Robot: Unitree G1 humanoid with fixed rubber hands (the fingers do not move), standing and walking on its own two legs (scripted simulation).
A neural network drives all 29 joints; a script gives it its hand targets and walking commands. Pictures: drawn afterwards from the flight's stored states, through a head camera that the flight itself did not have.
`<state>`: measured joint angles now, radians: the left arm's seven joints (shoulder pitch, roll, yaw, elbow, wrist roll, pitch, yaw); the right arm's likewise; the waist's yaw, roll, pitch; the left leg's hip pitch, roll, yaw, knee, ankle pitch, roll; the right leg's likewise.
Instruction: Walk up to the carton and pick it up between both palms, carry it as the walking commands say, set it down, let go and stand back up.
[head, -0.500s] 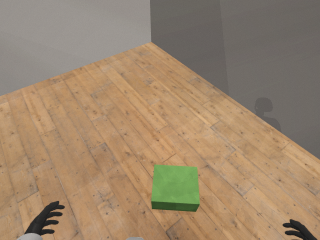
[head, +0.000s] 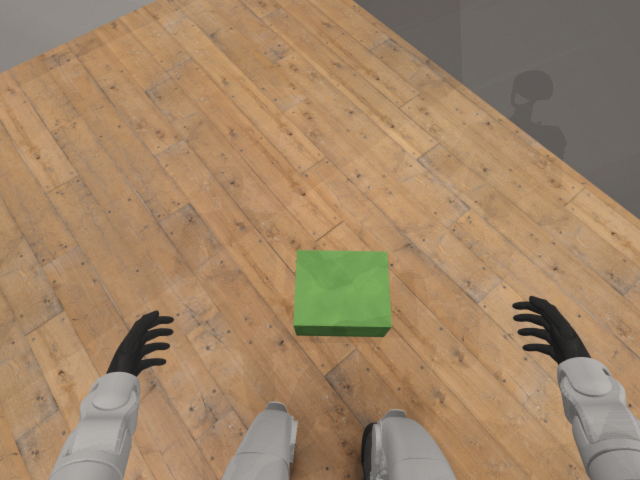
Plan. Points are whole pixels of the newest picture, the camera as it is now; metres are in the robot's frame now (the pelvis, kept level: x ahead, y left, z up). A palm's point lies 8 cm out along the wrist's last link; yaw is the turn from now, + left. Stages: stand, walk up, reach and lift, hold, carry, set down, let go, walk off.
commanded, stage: reach and lift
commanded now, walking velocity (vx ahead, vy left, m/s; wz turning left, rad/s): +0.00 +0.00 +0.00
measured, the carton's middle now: (341, 294) +0.51 -0.03 -0.66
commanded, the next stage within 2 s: none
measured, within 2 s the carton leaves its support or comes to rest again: neither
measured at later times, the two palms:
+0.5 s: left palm (191, 278) +0.37 +0.23 -0.13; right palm (513, 278) +0.38 -0.27 -0.13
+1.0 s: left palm (238, 224) +0.50 +0.18 -0.19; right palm (476, 225) +0.50 -0.25 -0.18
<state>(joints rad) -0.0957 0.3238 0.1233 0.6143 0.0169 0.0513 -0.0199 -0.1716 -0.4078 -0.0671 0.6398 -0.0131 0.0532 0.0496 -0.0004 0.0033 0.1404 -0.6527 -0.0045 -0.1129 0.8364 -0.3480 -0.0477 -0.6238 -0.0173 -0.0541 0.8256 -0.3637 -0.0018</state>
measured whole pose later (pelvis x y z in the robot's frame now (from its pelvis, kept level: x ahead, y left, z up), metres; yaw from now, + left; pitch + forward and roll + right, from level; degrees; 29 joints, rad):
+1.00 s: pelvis -0.03 +0.00 -0.07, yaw -2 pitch +48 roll -2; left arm -1.10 0.24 0.34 0.72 0.02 0.18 0.05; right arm -1.21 -0.41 -0.27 0.88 0.02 0.16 0.10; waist 0.00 0.04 -0.01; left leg -1.57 -0.01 -0.10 1.02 -0.29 -0.06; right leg -1.55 -0.01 -0.04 1.01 -0.30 0.00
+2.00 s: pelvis -0.09 +0.01 -0.31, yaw -3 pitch +34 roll -1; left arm -1.52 0.39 0.26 0.95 -0.18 0.20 0.13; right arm -1.63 -0.49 -0.19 1.06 0.10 0.20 0.00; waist 0.00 0.04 0.52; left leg -2.07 -0.05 -0.10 2.02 -0.53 -0.09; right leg -2.07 -0.01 -0.01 2.02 -0.54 0.00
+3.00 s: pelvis -0.08 +0.01 -0.37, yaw -4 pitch +34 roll +0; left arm -1.56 0.37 0.20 1.15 -0.19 0.06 0.10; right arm -1.62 -0.47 -0.06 1.19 0.17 0.10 0.01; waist 0.00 0.03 0.52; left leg -2.24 -0.02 -0.08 2.23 -0.59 -0.08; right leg -2.24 0.00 0.00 2.23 -0.58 0.00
